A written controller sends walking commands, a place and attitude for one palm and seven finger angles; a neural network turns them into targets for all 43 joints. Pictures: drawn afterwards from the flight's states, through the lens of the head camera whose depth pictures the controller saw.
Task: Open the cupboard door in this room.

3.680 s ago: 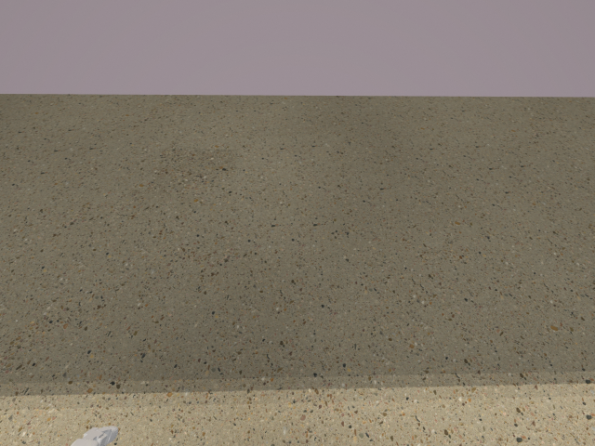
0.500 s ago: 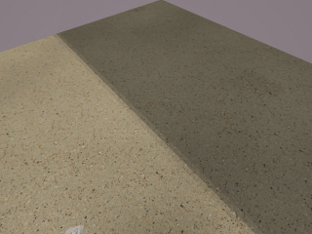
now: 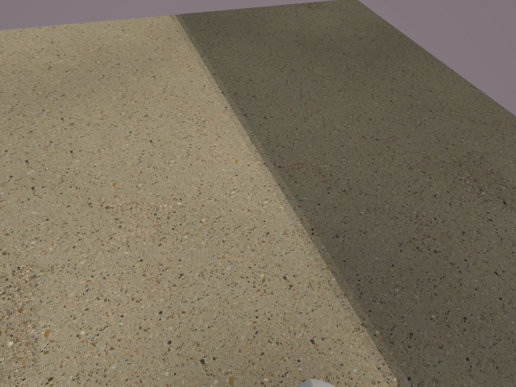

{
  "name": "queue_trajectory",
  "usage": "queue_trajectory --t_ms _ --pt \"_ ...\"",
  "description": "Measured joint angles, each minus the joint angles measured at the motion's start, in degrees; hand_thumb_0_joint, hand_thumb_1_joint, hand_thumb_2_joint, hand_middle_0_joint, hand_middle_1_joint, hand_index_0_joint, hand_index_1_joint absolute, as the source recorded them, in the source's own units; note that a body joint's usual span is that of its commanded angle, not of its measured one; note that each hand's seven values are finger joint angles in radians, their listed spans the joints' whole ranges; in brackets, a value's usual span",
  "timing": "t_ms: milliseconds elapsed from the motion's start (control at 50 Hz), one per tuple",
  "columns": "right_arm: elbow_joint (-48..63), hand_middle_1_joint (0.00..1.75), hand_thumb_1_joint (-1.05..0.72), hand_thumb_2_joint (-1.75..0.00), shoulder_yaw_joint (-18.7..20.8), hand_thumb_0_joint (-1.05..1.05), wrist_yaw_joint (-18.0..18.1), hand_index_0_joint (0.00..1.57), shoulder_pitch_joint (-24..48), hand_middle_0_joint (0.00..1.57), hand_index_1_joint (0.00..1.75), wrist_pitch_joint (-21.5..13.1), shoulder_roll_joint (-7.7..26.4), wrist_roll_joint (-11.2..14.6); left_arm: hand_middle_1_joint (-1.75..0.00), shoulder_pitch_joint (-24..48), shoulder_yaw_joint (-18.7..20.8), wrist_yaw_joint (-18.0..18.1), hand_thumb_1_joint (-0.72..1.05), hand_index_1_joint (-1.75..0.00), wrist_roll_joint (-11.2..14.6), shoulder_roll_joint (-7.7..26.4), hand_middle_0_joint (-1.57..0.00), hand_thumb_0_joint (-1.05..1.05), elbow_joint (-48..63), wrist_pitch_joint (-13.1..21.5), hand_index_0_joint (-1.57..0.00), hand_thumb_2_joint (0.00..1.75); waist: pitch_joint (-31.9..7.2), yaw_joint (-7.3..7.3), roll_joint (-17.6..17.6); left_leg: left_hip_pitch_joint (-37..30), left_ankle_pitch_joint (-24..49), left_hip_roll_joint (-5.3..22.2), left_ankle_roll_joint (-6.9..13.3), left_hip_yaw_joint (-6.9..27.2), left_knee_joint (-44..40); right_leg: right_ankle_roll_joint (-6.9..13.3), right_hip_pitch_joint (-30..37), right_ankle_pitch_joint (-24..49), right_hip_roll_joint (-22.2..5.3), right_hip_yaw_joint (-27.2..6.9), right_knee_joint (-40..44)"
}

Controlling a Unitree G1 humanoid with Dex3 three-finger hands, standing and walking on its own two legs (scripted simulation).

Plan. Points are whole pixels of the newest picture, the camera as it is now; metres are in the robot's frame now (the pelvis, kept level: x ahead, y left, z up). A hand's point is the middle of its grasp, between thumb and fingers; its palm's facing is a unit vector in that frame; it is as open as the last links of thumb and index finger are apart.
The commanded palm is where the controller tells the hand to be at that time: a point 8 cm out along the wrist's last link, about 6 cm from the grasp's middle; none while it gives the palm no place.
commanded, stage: turn or walk to find it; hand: left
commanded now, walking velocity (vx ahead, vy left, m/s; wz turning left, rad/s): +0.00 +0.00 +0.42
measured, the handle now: out of the picture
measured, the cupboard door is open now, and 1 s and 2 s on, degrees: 0 0 0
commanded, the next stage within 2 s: none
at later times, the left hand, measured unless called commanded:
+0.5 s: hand out of the picture +0.05 +0.17 -0.14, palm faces +0.21 -0.94 -0.26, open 7.4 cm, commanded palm none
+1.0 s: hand out of the picture -0.09 +0.22 -0.17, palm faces +0.46 -0.86 -0.24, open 7.4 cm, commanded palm none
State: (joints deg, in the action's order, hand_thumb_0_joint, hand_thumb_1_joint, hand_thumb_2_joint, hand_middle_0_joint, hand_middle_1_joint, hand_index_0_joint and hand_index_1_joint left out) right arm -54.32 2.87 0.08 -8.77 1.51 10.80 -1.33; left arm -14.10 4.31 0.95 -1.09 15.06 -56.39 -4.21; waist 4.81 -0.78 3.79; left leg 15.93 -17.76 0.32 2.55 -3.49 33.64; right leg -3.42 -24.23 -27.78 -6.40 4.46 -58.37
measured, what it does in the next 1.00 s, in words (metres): steps on the spot, turning left: right foot, then left foot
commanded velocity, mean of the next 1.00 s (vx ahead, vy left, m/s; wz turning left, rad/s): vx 0.00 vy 0.00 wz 0.42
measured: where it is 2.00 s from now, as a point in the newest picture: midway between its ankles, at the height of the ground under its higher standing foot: outside the picture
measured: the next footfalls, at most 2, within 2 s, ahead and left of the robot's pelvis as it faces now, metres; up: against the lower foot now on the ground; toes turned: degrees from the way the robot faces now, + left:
right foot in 0.38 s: +0.03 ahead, -0.13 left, +0.00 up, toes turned +7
left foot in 0.80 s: -0.03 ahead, +0.11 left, +0.00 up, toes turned +26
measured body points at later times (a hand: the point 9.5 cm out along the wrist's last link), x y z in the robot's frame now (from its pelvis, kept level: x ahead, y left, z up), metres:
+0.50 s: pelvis -0.01 -0.04 +0.01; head +0.01 -0.06 +0.45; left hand +0.04 +0.22 -0.12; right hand +0.07 -0.28 -0.16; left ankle -0.04 +0.09 -0.67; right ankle -0.01 -0.14 -0.73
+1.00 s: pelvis -0.04 +0.00 +0.01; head -0.01 +0.04 +0.45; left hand -0.12 +0.26 -0.15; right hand +0.16 -0.18 -0.12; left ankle -0.07 +0.10 -0.73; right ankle +0.00 -0.14 -0.67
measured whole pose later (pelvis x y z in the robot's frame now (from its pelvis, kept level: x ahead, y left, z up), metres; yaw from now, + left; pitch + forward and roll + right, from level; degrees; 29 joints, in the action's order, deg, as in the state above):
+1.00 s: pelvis -0.04 +0.00 +0.01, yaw +25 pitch +0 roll -1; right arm -53.8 2.3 0.4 -7.7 1.3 11.0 -1.3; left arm -12.9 4.1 0.5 -0.8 15.0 -55.7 -3.5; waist 4.5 -0.7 2.3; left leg 14.3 -14.4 -0.4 2.1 -1.7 28.7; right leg -4.2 -24.7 -25.8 -5.2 3.2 -58.9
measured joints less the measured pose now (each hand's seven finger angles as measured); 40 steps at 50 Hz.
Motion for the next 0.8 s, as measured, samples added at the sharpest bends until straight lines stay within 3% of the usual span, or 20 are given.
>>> queue_trajectory --t_ms 80,180,300,360,400,440,500,560,620,740,780,800 --pt "0.07 0.30 -0.91 -0.90 -0.63 0.00 0.44 0.20 -0.37 0.20 0.30 -0.42 -0.76 0.17 -0.30 1.06 0.15 -0.48 0.91 -0.29 0.08 0.37 -0.20 0.01 0.37 0.64 -0.19 0.90 -0.70 0.13 -0.76 -1.89 3.59 -0.91 0.49 1.40 -5.67 -0.86 -1.97 4.41 0.80 -1.73 -3.38" --pt "-0.05 0.30 -0.90 -0.90 -0.62 0.00 0.39 0.20 -1.46 0.20 0.30 -0.27 -1.05 0.11 -0.30 2.87 -0.08 -0.38 0.91 -0.29 0.25 -0.26 -0.20 0.01 1.72 0.85 -0.19 0.90 -1.54 0.90 -1.93 -2.43 5.79 -2.15 0.71 3.39 -8.60 -1.53 -0.50 4.47 1.57 -2.74 1.28" --pt "-0.41 0.30 -0.90 -0.90 0.11 0.00 0.21 0.20 -2.99 0.20 0.30 0.49 -0.37 -0.32 -0.30 5.40 -0.72 -0.18 0.91 -0.29 0.53 -2.07 -0.20 0.00 3.60 1.23 -0.19 0.90 -1.74 2.64 -3.67 -0.68 6.41 -3.36 -0.03 6.09 -7.65 -0.74 3.92 2.85 3.57 -3.06 12.73" --pt "-0.73 0.30 -0.90 -0.90 0.68 0.00 0.09 0.20 -4.08 0.20 0.30 0.93 0.35 -0.18 -0.30 5.93 -1.31 -0.11 0.91 -0.29 0.73 -3.07 -0.20 0.00 4.77 2.19 -0.19 0.90 -2.01 3.04 -4.49 1.12 5.95 -4.13 -1.00 7.50 -5.44 -0.09 8.34 8.11 4.66 -2.61 23.48" --pt "-1.01 0.30 -0.90 -0.90 1.20 0.00 -0.07 0.20 -4.62 0.20 0.30 1.29 1.12 0.21 -0.30 5.86 -1.67 0.08 0.91 -0.29 0.36 -3.90 -0.20 0.00 5.20 3.15 -0.19 0.90 -1.98 2.88 -5.50 3.42 2.07 -4.32 -2.02 8.17 -0.63 3.03 9.99 10.58 4.99 -1.69 27.36" --pt "-1.34 0.30 -0.90 -0.90 1.75 0.00 -0.17 0.20 -5.05 0.20 0.30 2.19 1.76 0.00 -0.30 5.30 -2.13 0.13 0.91 -0.29 0.19 -4.75 -0.20 0.00 5.49 3.38 -0.20 0.90 -1.95 2.94 -6.03 7.01 -5.64 -4.48 -2.97 7.60 9.90 4.54 10.30 9.96 4.52 -0.37 26.71" --pt "-1.84 0.30 -0.91 -0.90 2.36 0.00 -0.63 0.20 -5.28 0.20 0.30 3.01 2.67 -0.20 -0.30 4.04 -2.42 0.20 0.91 -0.29 0.14 -5.50 -0.20 0.00 5.28 3.32 -0.20 0.90 -1.79 2.95 -6.20 11.37 -5.89 -3.06 -4.16 5.94 25.05 4.77 11.99 10.27 3.71 1.29 28.31" --pt "-2.17 0.29 -0.91 -0.90 2.55 0.00 -0.85 0.20 -5.37 0.20 0.30 3.13 3.15 -0.20 -0.30 3.14 -2.52 0.25 0.90 -0.29 -0.01 -5.70 -0.20 0.00 4.51 3.39 -0.20 0.90 -1.35 3.12 -5.87 12.43 -4.31 -0.73 -5.46 4.92 30.29 4.70 13.16 10.54 2.88 3.08 29.24" --pt "-2.65 0.29 -0.91 -0.90 2.41 0.00 -0.83 0.20 -4.93 0.20 0.30 3.39 3.22 -0.13 -0.30 2.31 -2.47 0.17 0.90 -0.29 -0.21 -5.56 -0.20 0.00 3.83 3.54 -0.20 0.90 -0.82 2.74 -5.02 10.88 -5.38 0.99 -6.29 4.11 27.47 4.48 13.56 10.27 1.78 4.67 29.16" --pt "-2.60 0.29 -0.91 -0.90 1.45 0.00 -0.74 0.20 -1.98 0.20 0.30 3.05 2.71 0.40 -0.30 0.53 -1.89 -0.08 0.90 -0.30 -0.57 -3.93 -0.20 0.00 2.43 3.43 -0.20 0.90 0.48 0.83 -2.84 4.40 -7.36 1.88 -5.95 1.22 12.29 3.06 12.49 8.78 -0.63 7.23 26.27" --pt "-1.83 0.29 -0.91 -0.90 1.08 0.00 -0.73 0.20 -1.04 0.20 0.30 2.33 2.50 0.46 -0.30 -0.22 -1.47 -0.10 0.90 -0.30 -0.40 -2.97 -0.20 0.00 1.83 3.07 -0.20 0.90 0.52 0.56 -2.18 1.12 -3.14 1.62 -5.40 -0.12 4.38 2.13 11.54 7.56 -1.51 8.17 23.87" --pt "-1.35 0.29 -0.91 -0.90 0.94 0.00 -0.79 0.20 -0.71 0.20 0.30 1.75 2.48 0.38 -0.30 -0.74 -1.22 -0.14 0.90 -0.30 -0.18 -2.42 -0.20 0.00 1.67 2.77 -0.20 0.90 0.28 0.46 -1.87 -0.24 0.63 1.43 -4.04 -0.48 0.71 1.58 10.52 6.54 -2.05 8.47 21.76"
